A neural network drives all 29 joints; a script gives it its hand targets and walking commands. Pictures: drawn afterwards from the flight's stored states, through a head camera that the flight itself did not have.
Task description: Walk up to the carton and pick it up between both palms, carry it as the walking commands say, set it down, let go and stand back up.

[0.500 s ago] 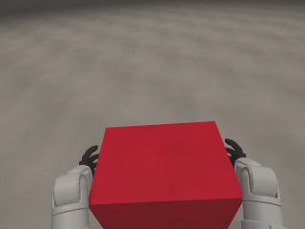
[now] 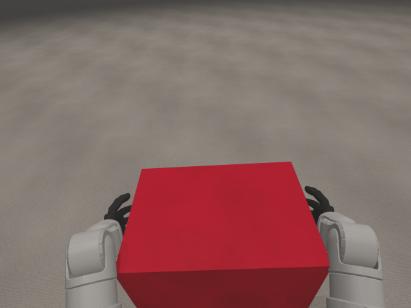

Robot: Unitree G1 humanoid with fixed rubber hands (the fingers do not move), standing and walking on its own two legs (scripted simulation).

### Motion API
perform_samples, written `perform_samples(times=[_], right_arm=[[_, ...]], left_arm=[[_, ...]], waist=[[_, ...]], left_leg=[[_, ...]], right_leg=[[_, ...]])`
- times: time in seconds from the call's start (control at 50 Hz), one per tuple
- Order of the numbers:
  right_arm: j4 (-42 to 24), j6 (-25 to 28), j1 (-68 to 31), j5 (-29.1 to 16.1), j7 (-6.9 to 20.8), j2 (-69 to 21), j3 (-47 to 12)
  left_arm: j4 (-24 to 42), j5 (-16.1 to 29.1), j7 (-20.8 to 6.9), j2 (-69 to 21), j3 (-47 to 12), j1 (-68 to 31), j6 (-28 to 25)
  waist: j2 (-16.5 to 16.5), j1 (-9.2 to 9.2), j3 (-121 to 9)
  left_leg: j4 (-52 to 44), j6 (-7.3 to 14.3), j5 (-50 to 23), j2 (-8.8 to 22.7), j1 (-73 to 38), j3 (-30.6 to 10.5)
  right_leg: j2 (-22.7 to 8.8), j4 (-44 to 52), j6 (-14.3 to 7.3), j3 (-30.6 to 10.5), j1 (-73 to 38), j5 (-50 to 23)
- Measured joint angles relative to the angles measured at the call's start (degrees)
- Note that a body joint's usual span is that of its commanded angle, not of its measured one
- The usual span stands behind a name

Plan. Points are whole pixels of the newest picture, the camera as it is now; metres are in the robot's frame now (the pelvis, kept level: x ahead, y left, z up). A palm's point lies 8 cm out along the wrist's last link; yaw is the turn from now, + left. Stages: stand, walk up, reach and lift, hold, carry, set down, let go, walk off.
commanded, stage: carry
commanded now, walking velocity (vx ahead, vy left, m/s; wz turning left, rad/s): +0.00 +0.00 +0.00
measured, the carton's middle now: (219, 247) +0.25 -0.01 +0.03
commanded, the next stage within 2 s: hold in 1.18 s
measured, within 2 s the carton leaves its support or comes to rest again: neither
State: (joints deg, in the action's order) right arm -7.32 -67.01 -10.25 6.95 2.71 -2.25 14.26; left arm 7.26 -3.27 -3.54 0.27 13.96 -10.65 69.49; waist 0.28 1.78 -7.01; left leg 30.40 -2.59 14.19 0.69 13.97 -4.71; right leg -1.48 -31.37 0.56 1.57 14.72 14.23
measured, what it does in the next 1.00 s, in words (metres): stands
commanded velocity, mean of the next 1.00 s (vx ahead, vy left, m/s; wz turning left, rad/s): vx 0.00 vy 0.00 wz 0.00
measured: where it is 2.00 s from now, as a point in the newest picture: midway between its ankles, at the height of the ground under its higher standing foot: outside the picture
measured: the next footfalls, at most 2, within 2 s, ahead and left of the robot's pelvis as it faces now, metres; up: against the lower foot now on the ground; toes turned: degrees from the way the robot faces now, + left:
none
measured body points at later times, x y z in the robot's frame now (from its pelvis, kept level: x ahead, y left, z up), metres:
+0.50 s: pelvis +0.01 +0.00 +0.00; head -0.03 +0.00 +0.45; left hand +0.28 +0.18 +0.07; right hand +0.27 -0.20 +0.07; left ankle +0.03 +0.15 -0.73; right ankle +0.03 -0.12 -0.73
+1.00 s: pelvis +0.02 +0.00 +0.00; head -0.01 +0.00 +0.45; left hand +0.30 +0.18 +0.07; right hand +0.29 -0.20 +0.07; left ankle +0.03 +0.15 -0.73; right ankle +0.03 -0.12 -0.73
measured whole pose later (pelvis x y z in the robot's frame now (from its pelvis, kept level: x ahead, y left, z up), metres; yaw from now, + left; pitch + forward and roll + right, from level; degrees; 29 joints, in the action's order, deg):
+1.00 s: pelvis +0.02 +0.00 +0.00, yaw +0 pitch -1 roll +0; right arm -11.3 -67.8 -10.0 6.1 2.6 -2.1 14.3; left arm 11.2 -2.9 -3.2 -0.4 14.0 -9.8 69.6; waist 0.3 1.8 -4.0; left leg 30.4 -2.5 15.8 0.8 14.0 -4.5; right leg -1.5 -31.4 0.6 1.6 14.8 15.8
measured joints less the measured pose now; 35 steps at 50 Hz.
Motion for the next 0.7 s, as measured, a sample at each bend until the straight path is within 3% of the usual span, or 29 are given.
perform_samples(times=[0.7], right_arm=[[-3.14,-0.77,0.12,-0.55,-0.12,0.14,0.00]], left_arm=[[2.58,0.34,0.23,-0.41,0.00,0.11,0.25]], waist=[[-0.01,0.00,2.34]], left_leg=[[0.00,0.06,1.26,0.09,0.00,0.18]], right_leg=[[0.00,0.00,0.00,0.00,0.03,1.24]])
